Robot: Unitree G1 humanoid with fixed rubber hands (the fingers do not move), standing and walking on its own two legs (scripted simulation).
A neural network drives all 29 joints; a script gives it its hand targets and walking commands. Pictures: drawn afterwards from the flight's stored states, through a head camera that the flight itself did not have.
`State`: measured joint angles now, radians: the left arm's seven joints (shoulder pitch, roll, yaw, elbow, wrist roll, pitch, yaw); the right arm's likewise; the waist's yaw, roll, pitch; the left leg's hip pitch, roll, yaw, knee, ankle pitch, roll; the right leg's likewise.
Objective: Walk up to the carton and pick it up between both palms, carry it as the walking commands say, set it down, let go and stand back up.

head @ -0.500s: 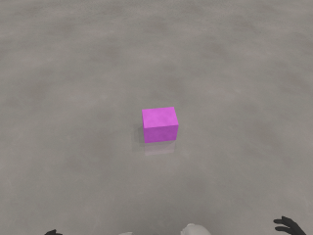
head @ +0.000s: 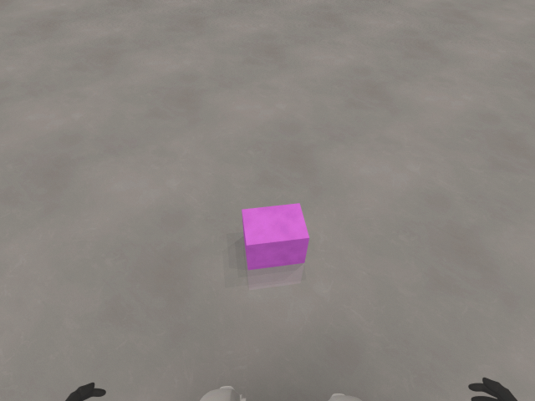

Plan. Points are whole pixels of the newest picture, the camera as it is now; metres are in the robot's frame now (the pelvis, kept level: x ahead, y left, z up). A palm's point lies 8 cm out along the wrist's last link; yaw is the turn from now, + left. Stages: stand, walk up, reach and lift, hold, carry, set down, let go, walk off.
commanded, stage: walk up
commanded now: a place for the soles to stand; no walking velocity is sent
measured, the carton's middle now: (273, 236) +0.82 +0.01 -0.64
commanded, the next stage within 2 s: none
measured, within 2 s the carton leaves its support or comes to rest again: neither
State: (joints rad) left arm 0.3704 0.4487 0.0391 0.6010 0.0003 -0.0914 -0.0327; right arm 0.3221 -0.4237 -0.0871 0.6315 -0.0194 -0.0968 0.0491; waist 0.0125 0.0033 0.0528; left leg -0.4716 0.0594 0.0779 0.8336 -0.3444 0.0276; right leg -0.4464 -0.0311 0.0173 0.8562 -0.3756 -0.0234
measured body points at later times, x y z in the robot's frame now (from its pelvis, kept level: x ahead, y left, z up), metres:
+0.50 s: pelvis +0.12 -0.01 +0.01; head +0.14 -0.01 +0.46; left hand +0.22 +0.31 -0.07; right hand +0.23 -0.33 -0.07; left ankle +0.15 +0.09 -0.66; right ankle +0.19 -0.16 -0.70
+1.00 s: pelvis +0.24 -0.01 +0.00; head +0.26 -0.01 +0.45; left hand +0.35 +0.31 -0.07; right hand +0.33 -0.34 -0.08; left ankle +0.23 +0.10 -0.66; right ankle +0.31 -0.15 -0.70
